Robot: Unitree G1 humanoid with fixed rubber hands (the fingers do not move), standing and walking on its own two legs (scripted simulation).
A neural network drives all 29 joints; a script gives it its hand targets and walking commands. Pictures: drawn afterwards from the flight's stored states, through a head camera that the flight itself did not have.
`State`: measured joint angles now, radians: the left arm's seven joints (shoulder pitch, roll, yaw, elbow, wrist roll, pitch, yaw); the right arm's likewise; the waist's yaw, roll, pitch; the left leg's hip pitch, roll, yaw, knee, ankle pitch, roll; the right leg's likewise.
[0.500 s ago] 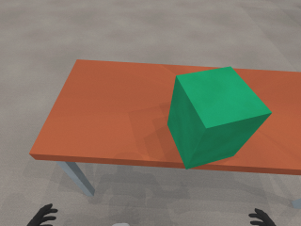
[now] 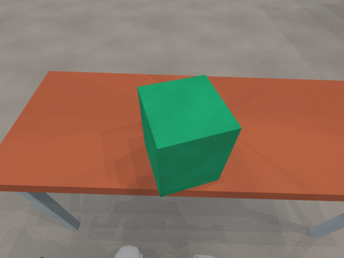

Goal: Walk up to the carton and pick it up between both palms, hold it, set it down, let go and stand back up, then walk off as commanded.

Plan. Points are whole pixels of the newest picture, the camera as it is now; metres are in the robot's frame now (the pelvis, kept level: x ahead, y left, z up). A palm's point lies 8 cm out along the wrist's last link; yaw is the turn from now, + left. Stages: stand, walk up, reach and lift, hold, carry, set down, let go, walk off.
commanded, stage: walk up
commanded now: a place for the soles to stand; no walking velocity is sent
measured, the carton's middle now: (182, 138) +0.40 -0.01 +0.03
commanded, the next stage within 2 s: none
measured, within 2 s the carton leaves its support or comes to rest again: neither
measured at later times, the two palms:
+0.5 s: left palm out of the picture +0.11 +0.29 -0.09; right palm out of the picture +0.10 -0.38 -0.08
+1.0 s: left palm out of the picture +0.12 +0.25 -0.05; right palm out of the picture +0.12 -0.40 -0.11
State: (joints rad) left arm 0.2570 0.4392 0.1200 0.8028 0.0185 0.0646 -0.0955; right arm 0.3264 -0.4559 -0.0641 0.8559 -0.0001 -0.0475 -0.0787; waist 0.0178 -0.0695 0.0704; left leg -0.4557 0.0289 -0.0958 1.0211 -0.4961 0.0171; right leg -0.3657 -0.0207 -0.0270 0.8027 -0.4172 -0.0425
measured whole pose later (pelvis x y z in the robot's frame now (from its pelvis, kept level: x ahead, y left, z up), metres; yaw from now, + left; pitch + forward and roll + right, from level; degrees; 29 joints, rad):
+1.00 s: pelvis +0.06 -0.08 +0.02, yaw -4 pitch +1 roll +2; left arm 0.32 0.41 0.06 0.83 0.02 -0.02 0.00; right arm 0.22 -0.43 -0.05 0.86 0.00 0.00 -0.03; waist 0.02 0.07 0.06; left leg -0.44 0.01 -0.04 0.83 -0.41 0.03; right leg -0.29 -0.02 -0.01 0.64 -0.36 -0.02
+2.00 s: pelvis +0.06 -0.04 +0.01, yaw -3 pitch -1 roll +0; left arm 0.16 0.41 0.04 0.84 0.02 -0.01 -0.01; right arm 0.16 -0.42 -0.05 0.86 0.00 -0.01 0.00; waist 0.02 0.01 0.05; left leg -0.39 0.00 -0.04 0.62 -0.22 -0.01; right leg -0.27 -0.04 -0.01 0.64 -0.36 0.00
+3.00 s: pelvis +0.02 -0.03 +0.01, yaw -1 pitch -1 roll +1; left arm 0.19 0.41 0.03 0.84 0.02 -0.02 0.00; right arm 0.16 -0.40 -0.04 0.86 0.00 0.00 0.02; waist 0.02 -0.03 0.07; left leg -0.31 -0.03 -0.05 0.60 -0.27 -0.01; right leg -0.24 -0.07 -0.03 0.63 -0.37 0.02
